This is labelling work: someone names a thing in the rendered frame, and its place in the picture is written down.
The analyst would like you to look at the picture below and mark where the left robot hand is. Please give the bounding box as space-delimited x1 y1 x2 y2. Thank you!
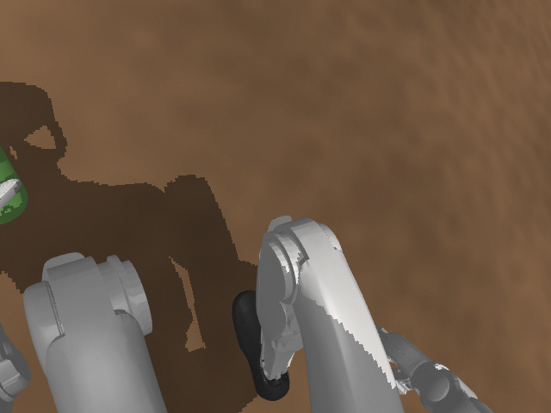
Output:
0 179 22 210

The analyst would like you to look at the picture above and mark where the right robot hand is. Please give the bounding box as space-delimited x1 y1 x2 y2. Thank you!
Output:
375 324 431 394

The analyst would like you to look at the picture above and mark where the can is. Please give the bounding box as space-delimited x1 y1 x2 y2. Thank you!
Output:
0 145 28 225

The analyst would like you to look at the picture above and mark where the right robot foot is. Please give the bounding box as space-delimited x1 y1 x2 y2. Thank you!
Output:
232 290 289 401

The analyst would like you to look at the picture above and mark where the right robot arm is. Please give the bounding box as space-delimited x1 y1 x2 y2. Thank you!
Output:
411 361 493 413

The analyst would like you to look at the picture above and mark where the left robot arm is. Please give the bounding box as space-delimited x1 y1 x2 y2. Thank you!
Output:
0 322 31 413

